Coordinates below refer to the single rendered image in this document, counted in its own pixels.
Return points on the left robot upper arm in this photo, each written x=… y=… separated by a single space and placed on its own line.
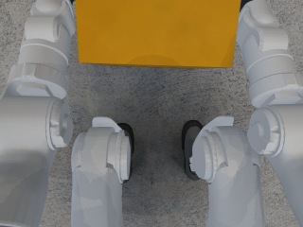
x=32 y=129

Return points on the carton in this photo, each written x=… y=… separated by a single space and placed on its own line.
x=189 y=34

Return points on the robot left thigh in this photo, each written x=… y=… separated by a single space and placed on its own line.
x=97 y=183

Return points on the robot right forearm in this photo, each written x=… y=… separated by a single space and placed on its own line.
x=268 y=61

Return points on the robot right hand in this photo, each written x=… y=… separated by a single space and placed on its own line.
x=243 y=2

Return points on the robot left forearm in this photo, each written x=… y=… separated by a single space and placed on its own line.
x=44 y=51

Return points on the robot left foot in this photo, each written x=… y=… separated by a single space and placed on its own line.
x=128 y=131

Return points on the right robot upper arm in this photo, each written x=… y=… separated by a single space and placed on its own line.
x=276 y=131

